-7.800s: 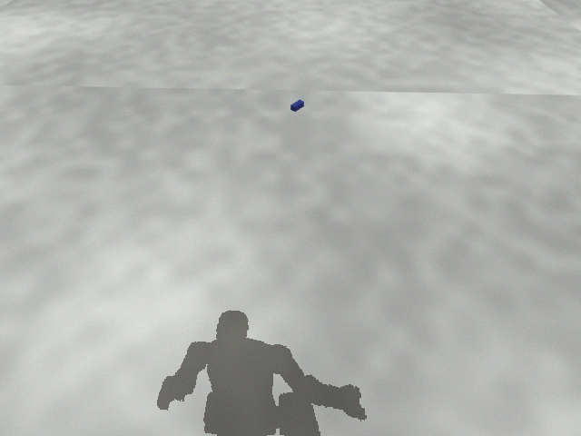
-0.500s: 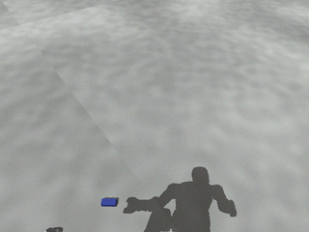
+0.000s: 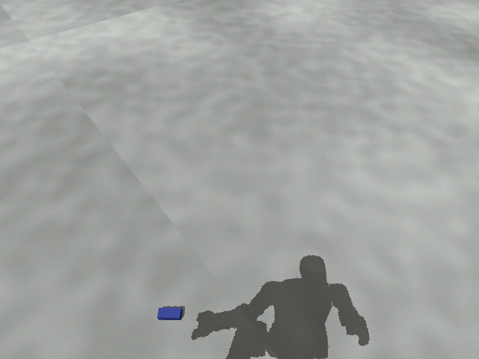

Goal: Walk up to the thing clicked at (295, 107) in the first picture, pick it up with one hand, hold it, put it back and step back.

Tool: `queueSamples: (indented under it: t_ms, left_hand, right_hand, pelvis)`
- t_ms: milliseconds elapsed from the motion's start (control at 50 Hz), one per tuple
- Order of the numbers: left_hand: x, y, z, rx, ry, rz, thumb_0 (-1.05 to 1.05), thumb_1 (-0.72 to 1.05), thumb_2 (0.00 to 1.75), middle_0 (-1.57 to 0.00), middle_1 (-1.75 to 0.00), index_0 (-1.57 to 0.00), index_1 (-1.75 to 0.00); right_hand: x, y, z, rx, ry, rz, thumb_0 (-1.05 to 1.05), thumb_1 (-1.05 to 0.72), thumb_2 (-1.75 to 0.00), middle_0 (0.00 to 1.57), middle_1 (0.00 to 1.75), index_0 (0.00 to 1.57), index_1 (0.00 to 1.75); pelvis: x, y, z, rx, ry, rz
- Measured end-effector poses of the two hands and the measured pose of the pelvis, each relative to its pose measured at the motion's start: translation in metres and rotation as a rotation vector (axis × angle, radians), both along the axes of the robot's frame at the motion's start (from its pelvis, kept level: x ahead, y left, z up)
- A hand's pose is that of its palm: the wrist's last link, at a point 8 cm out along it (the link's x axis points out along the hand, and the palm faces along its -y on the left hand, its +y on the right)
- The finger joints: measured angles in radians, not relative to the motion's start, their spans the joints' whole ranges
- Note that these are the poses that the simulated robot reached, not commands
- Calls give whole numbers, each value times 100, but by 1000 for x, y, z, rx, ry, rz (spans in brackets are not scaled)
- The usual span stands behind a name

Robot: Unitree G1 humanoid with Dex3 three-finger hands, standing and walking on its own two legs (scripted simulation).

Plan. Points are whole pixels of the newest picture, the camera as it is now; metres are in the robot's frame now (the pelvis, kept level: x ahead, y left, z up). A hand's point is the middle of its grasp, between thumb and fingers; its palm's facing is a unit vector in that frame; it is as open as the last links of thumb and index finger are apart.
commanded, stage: walk up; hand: left
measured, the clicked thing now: (170, 313) +0.40 +0.30 -0.77
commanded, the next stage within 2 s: stand in 0.28 s
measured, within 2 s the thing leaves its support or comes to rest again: neither
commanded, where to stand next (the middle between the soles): +0.03 +0.03 m, yaw +1 degrees
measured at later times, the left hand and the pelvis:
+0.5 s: hand out of the picture +0.10 +0.25 -0.16, palm faces -0.03 -0.94 -0.33, open 7.4 cm; pelvis +0.01 +0.00 +0.00, yaw +0 degrees
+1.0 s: hand out of the picture +0.10 +0.25 -0.15, palm faces -0.02 -0.94 -0.34, open 7.4 cm; pelvis +0.02 -0.01 +0.00, yaw +1 degrees
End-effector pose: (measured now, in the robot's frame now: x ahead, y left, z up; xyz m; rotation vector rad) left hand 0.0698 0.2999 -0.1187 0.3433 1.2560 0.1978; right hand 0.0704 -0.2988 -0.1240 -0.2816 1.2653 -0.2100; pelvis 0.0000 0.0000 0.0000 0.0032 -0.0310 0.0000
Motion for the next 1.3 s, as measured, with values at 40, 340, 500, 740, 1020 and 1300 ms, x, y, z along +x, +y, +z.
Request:
queueSamples:
  t_ms: [40, 340, 500, 740, 1020, 1300]
  left_hand:
    - [1, 0, 0, -1, 0, -1, 1, 90, 90, -21, -30, -21, -30]
    - [20, -2, 1, -10, -37, -10, 0, 90, 90, -20, -30, -21, -30]
    - [24, -8, -1, -29, -48, -8, 0, 90, 90, -20, -30, -20, -30]
    - [23, -11, -1, -29, -41, -1, 1, 90, 90, -20, -30, -21, -30]
    - [20, -11, 1, -18, -33, 5, 1, 90, 90, -20, -30, -20, -30]
    - [18, -14, 2, -16, -32, 2, 1, 90, 90, -20, -30, -20, -30]
  right_hand:
    - [-1, 0, 0, 0, 2, -4, 1, -91, -90, 21, 30, 21, 30]
    - [13, 1, 4, -9, -36, 3, 1, -91, -90, 21, 30, 21, 30]
    - [22, 2, 8, -11, -51, 18, 1, -91, -90, 21, 30, 21, 30]
    - [28, -1, 9, -17, -56, 20, 1, -91, -90, 21, 30, 21, 30]
    - [25, -4, 7, -14, -42, 24, 1, -91, -90, 21, 30, 21, 30]
    - [22, -8, 6, -13, -35, 23, 1, -91, -90, 21, 30, 21, 30]
  pelvis:
    - [1, 0, 0, 0, 0, -1]
    - [7, 1, 0, 2, 1, 1]
    - [13, -2, 1, -1, 2, 6]
    - [18, -4, 2, -2, -2, 9]
    - [19, -7, 2, -2, -3, 11]
    - [19, -11, 2, -2, -6, 13]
